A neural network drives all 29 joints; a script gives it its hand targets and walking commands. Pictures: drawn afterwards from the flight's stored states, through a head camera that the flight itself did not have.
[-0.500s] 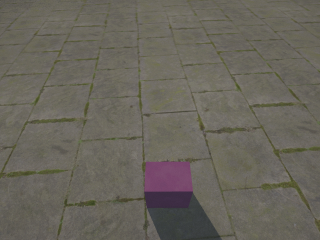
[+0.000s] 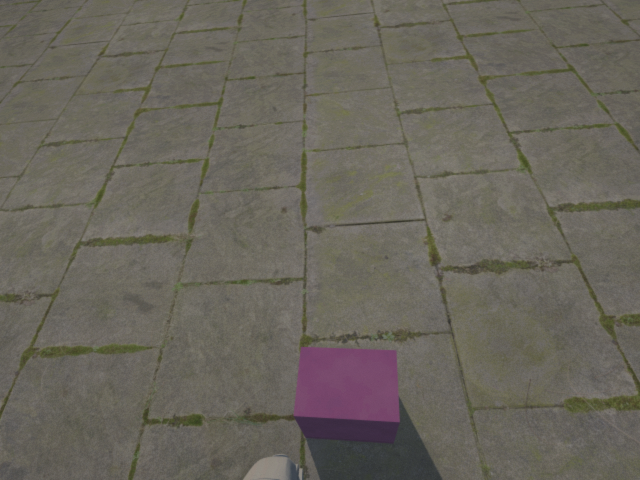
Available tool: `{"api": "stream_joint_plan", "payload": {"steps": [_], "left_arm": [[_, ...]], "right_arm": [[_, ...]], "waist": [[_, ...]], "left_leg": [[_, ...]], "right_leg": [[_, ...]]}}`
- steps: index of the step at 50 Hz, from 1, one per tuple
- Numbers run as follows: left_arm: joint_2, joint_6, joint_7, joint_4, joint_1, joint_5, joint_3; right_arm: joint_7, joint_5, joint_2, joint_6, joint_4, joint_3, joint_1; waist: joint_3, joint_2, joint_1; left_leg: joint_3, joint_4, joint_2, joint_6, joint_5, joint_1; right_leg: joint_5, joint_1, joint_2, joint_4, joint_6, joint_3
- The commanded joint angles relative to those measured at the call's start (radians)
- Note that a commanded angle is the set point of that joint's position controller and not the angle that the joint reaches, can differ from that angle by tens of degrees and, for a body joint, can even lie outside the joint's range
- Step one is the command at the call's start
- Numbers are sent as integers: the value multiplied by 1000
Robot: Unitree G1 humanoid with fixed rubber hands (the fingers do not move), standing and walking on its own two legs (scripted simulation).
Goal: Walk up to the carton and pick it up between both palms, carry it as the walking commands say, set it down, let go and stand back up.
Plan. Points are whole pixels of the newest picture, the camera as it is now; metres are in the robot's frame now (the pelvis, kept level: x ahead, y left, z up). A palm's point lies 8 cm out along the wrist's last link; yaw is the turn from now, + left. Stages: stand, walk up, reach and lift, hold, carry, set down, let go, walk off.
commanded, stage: walk up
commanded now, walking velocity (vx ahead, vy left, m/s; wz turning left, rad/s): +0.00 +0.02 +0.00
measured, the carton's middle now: (348, 396) +0.41 +0.03 -0.66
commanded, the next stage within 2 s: stand in 1.12 s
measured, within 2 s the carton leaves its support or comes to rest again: neither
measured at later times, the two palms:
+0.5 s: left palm out of the picture +0.04 +0.30 -0.15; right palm out of the picture +0.09 -0.20 -0.14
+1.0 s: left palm out of the picture -0.01 +0.27 -0.15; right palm out of the picture -0.01 -0.16 -0.14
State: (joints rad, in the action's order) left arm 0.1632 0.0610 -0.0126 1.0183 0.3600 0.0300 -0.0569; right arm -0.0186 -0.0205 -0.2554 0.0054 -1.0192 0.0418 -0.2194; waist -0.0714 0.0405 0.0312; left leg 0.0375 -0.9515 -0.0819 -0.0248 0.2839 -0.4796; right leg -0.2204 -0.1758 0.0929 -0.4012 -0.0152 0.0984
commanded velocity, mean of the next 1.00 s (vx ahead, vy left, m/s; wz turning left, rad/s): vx -0.03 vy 0.01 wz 0.00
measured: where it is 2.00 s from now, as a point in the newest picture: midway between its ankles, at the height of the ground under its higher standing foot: outside the picture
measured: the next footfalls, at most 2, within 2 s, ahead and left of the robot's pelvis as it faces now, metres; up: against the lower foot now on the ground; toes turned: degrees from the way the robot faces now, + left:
left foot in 0.16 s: +0.08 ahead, +0.17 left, +0.00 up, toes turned -2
right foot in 0.52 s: +0.01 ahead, -0.07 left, +0.00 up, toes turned -1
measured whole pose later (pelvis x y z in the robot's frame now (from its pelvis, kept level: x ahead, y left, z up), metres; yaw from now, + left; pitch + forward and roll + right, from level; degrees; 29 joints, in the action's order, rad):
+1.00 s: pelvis +0.00 +0.06 +0.00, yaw -1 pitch -2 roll +0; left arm 0.14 0.02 -0.03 1.12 0.31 0.02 -0.01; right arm 0.02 -0.01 -0.13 -0.01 -1.13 0.01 -0.29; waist -0.03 -0.02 -0.01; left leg 0.05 -0.35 0.00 0.02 0.13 -0.20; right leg -0.24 -0.08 0.03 -0.35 -0.02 0.02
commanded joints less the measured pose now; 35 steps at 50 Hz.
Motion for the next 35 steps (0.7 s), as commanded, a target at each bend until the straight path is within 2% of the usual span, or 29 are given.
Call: {"api": "stream_joint_plan", "payload": {"steps": [1,2,3,5,6,7,8,9,10,11,13,14,15,16,18,19,20,21,22,23,24,26,27,28,29,30,31,33,35], "left_arm": [[122,4,-6,-25,21,-2,-10],[152,-1,-8,-45,24,2,-18],[158,-8,-11,-37,38,0,-14],[161,-27,-18,-21,41,-9,-13],[173,-37,-20,-21,27,-12,-19],[157,-44,-20,-21,54,-9,-16],[98,-55,-24,-5,117,-17,-6],[60,-72,-33,-11,161,-34,-2],[89,-97,-40,-28,101,-43,-10],[96,-108,-40,-35,54,-36,-12],[86,-116,-30,-11,71,-18,-7],[83,-122,-26,-4,79,-11,-6],[78,-129,-26,-5,72,-9,-8],[79,-134,-28,-10,52,-11,-10],[90,-139,-31,-26,12,-15,-16],[89,-137,-30,-30,8,-16,-14],[88,-135,-27,-32,6,-18,-13],[84,-130,-23,-31,8,-18,-10],[72,-125,-18,-28,14,-14,-4],[68,-121,-12,-17,26,-13,-1],[62,-115,-9,-2,49,-15,2],[75,-87,-11,19,91,-8,3],[113,-71,-14,15,96,7,1],[189,-67,-10,-11,11,7,-5],[176,-64,-6,-35,-77,0,9],[144,-54,-9,-37,-120,-6,25],[127,-49,-13,-25,-120,-10,31],[115,-38,-18,-2,-79,-12,28],[105,-30,-20,24,-21,-11,24]], "right_arm": [[10,24,13,11,23,-14,-54],[11,18,-6,22,18,-1,-56],[10,19,0,24,24,-3,-31],[10,19,11,9,44,-16,-5],[16,19,-7,1,36,-7,-25],[25,9,-55,-8,26,8,-43],[33,-8,-109,-27,33,18,-55],[42,12,-183,-32,58,38,-76],[49,16,-196,-22,57,47,-74],[54,7,-160,-20,68,40,-20],[55,5,-68,-8,91,17,89],[54,2,-53,-4,101,13,115],[53,1,-56,-1,103,13,118],[55,1,-72,0,102,17,107],[61,3,-108,0,97,25,62],[60,3,-111,0,97,26,48],[59,1,-110,1,101,25,41],[55,-3,-101,4,105,24,37],[50,-10,-79,7,103,19,31],[49,-9,-83,14,103,19,42],[47,-5,-94,20,99,19,52],[39,14,-70,24,78,13,31],[34,22,-22,20,70,3,-1],[30,29,-3,22,78,-1,23],[24,23,-21,23,67,-6,27],[17,24,-13,19,51,-11,3],[18,20,-8,13,29,-9,-13],[26,15,-5,-3,-8,-4,-36],[32,15,-13,-14,-35,-3,-61]], "waist": [[57,-316,-34],[58,-269,-21],[68,-275,-16],[75,-314,-28],[67,-265,-45],[58,-144,-48],[87,1,-35],[129,195,-39],[151,236,-62],[158,181,-47],[160,150,0],[136,162,8],[107,160,7],[85,147,1],[88,109,-15],[113,99,-17],[133,100,-19],[152,107,-21],[164,122,-27],[135,144,-25],[108,129,-12],[72,45,1],[70,-94,-10],[-18,-300,-6],[-62,-286,-29],[-49,-229,-57],[-44,-198,-64],[-36,-147,-54],[-3,-131,-38]], "left_leg": [[45,198,69,9,-16,158],[68,228,76,13,-36,153],[70,261,76,19,-44,163],[52,379,60,30,-67,237],[57,493,58,24,-150,295],[43,582,21,21,-266,350],[-102,577,-145,28,-624,450],[-264,548,-335,134,-1044,444],[-262,535,-370,237,-1210,368],[-220,528,-338,253,-1141,330],[-119,572,-187,195,-568,247],[-111,610,-161,183,-392,198],[-119,630,-156,180,-335,179],[-140,631,-174,191,-382,187],[-180,603,-223,224,-593,235],[-183,597,-225,226,-586,256],[-188,605,-221,220,-518,265],[-190,631,-203,209,-345,259],[-191,684,-174,196,-44,231],[-208,736,-173,182,103,192],[-209,757,-166,170,159,154],[-173,724,-104,108,170,88],[-115,609,-40,74,122,65],[2,518,62,41,65,98],[-1,429,47,44,75,195],[-14,424,47,44,-4,243],[-14,442,46,40,-58,257],[-22,543,30,35,-145,274],[-48,606,-13,39,-201,334]], "right_leg": [[850,-3,114,73,133,-3],[885,17,159,45,132,-30],[833,28,172,42,126,-42],[584,24,162,33,103,-68],[434,2,155,-18,82,-71],[290,-30,142,-89,53,-78],[22,-128,63,-207,8,-45],[-377,-201,-31,-382,-34,-49],[-483,-172,-52,-548,-37,-99],[-466,-185,-51,-619,-28,-130],[-322,-162,-42,-620,-6,-137],[-294,-146,-50,-616,-3,-119],[-293,-144,-55,-595,-9,-112],[-309,-154,-59,-578,-17,-108],[-345,-175,-67,-551,-31,-113],[-338,-169,-67,-519,-31,-115],[-318,-159,-71,-474,-26,-113],[-293,-134,-75,-417,-16,-109],[-265,-93,-80,-350,0,-97],[-236,-56,-93,-270,8,-80],[-174,0,-100,-166,15,-69],[-100,116,-59,67,40,-85],[-196,123,67,177,64,-236],[-380,-69,181,294,113,-410],[-360,-169,179,303,117,-380],[-289,-156,142,282,105,-327],[-213,-128,115,263,96,-278],[-41,-54,82,218,76,-221],[105,-5,60,164,70,-195]]}}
